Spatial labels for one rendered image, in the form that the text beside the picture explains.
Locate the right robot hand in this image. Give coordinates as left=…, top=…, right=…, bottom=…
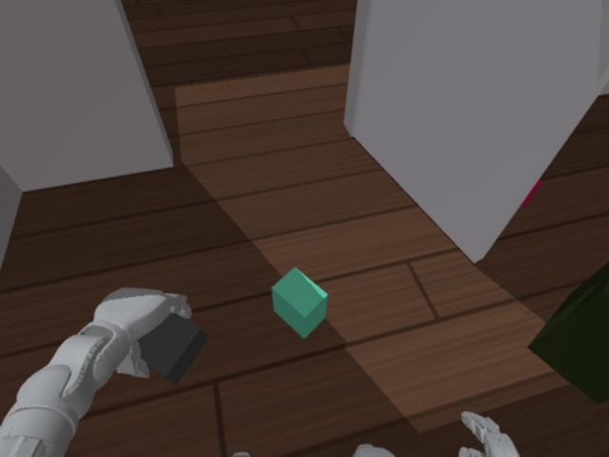
left=459, top=411, right=520, bottom=457

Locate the left robot arm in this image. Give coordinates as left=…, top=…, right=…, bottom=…
left=0, top=321, right=130, bottom=457

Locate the left robot hand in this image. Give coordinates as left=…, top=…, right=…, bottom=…
left=93, top=288, right=192, bottom=378

